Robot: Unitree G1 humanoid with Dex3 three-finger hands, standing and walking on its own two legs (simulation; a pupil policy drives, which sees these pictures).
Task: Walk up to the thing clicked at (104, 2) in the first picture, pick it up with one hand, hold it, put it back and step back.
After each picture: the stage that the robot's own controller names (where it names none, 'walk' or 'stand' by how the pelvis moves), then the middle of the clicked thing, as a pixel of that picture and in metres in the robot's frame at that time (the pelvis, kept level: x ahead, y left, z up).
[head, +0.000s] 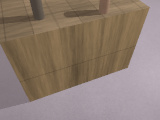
stand; out of the picture +1.03 -0.10 +0.04
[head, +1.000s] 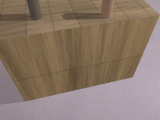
rise first; out of the picture +0.93 -0.08 +0.06
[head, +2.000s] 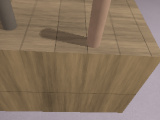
walk; (97, 22) +0.64 +0.00 +0.08
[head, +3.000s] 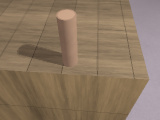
stand; (68, 41) +0.52 +0.10 +0.06
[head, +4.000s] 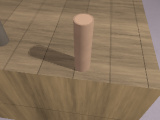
stand; (82, 46) +0.50 +0.04 +0.06
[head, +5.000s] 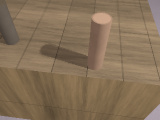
stand; (97, 44) +0.51 -0.03 +0.05
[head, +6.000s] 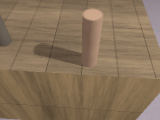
stand; (90, 41) +0.52 -0.01 +0.05
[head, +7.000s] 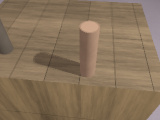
stand; (88, 52) +0.49 +0.01 +0.04
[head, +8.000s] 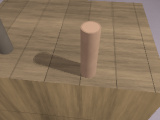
stand; (89, 53) +0.48 +0.01 +0.04
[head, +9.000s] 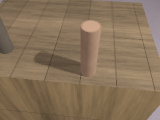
rise first; (89, 52) +0.49 +0.00 +0.04
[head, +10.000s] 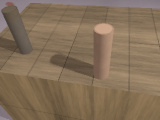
rise first; (102, 54) +0.49 -0.02 +0.05
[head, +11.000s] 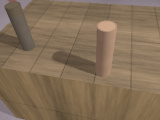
go down; (104, 52) +0.50 -0.02 +0.05
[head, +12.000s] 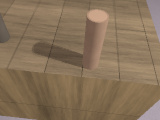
go down; (93, 43) +0.50 -0.04 +0.06
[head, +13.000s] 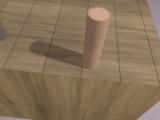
go down; (93, 42) +0.49 -0.04 +0.07
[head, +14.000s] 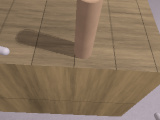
close in; (85, 29) +0.49 -0.02 +0.10
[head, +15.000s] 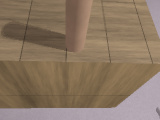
close; (77, 20) +0.50 -0.01 +0.11
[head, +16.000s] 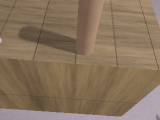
lift; (87, 25) +0.51 -0.02 +0.11
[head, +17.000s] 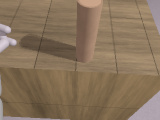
lift; (86, 33) +0.49 -0.02 +0.10
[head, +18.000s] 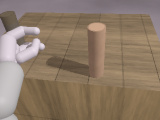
lift; (96, 52) +0.52 -0.02 +0.07
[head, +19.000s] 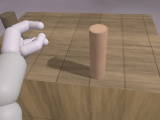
hold; (97, 54) +0.51 -0.02 +0.07
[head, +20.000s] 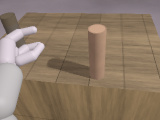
hold; (97, 54) +0.51 -0.02 +0.06
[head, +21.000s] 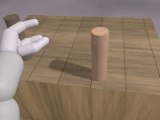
close; (99, 56) +0.52 -0.03 +0.06
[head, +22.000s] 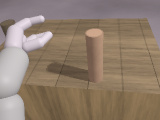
stand; (95, 57) +0.52 -0.01 +0.06
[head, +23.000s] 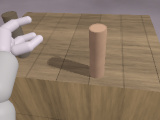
hold; (97, 53) +0.53 -0.02 +0.06
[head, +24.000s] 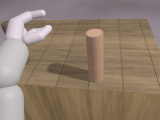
hold; (95, 57) +0.52 -0.01 +0.06
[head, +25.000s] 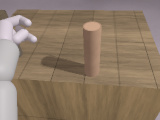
crouch; (92, 51) +0.52 -0.01 +0.06
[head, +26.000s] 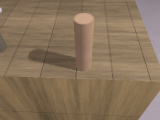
lower; (83, 45) +0.51 -0.02 +0.06
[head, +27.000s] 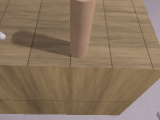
lower; (80, 28) +0.50 -0.01 +0.10
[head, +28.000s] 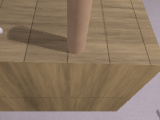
lower; (77, 23) +0.51 -0.01 +0.11
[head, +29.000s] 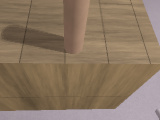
lower; (75, 22) +0.50 -0.01 +0.11
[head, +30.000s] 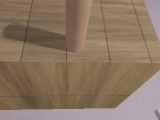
loosen; (77, 21) +0.50 -0.01 +0.11
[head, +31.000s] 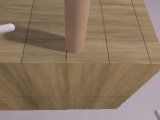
open; (76, 22) +0.50 -0.01 +0.11
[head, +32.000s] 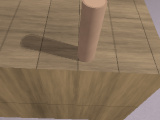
sink last; (89, 33) +0.50 -0.03 +0.10
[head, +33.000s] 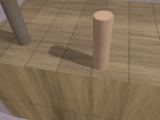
stand; (101, 43) +0.52 -0.01 +0.09
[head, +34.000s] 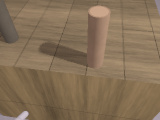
stand; (96, 41) +0.50 -0.02 +0.09
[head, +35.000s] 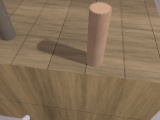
stand; (96, 38) +0.50 -0.02 +0.10
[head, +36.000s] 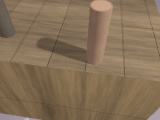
stand; (97, 36) +0.50 -0.02 +0.10
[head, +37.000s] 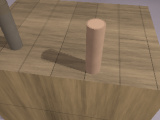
stand; (94, 49) +0.51 -0.01 +0.05
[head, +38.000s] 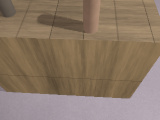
walk; (91, 6) +0.65 +0.00 +0.07
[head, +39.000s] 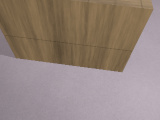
walk; out of the picture +0.97 -0.04 +0.07
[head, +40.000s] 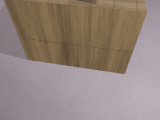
stand; out of the picture +1.10 -0.03 +0.06
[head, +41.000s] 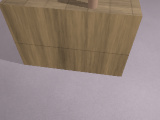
stand; out of the picture +1.09 -0.03 +0.04
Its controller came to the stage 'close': yes
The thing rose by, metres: 0.00
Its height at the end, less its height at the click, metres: +0.00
